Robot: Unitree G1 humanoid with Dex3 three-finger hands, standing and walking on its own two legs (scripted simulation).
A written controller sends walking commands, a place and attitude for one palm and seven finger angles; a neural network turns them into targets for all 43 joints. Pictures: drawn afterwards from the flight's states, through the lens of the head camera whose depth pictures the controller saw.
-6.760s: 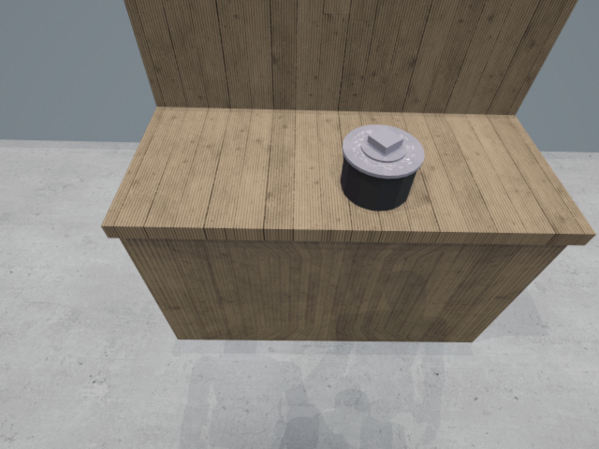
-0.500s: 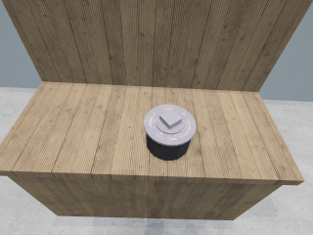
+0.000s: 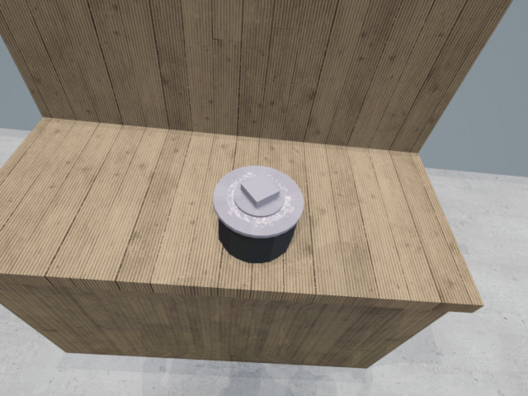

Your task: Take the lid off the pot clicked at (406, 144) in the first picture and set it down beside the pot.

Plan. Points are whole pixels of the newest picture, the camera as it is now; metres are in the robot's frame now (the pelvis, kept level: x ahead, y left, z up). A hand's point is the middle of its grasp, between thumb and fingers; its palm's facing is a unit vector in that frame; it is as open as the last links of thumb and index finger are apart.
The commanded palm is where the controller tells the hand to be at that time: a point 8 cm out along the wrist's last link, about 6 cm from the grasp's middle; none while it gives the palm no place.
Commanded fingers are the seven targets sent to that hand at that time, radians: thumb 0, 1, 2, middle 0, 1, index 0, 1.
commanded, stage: shuffle to correct the standing spot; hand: left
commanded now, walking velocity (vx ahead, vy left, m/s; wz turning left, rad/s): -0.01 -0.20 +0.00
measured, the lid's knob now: (259, 190) +0.46 +0.04 +0.03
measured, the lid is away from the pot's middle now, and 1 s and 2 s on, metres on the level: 0.00 0.00 0.00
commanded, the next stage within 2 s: come to a stop and stand still in 0.54 s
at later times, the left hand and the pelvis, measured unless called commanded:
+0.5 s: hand out of the picture +0.03 +0.10 -0.18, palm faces +0.05 -0.98 -0.20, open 7.2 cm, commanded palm none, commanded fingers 0.00 0.90 0.90 -0.20 -0.30 -0.20 -0.30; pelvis +0.00 -0.09 +0.00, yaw +3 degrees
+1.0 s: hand out of the picture -0.01 +0.10 -0.17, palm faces +0.04 -0.97 -0.24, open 7.4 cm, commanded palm none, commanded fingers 0.00 0.90 0.90 -0.20 -0.30 -0.20 -0.30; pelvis -0.03 -0.09 +0.00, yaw +1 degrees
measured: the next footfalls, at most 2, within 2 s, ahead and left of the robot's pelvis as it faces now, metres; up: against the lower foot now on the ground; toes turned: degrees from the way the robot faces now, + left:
right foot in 0.22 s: +0.01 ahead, -0.21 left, +0.00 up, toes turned -1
left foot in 0.76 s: +0.00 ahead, +0.03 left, +0.00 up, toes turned +8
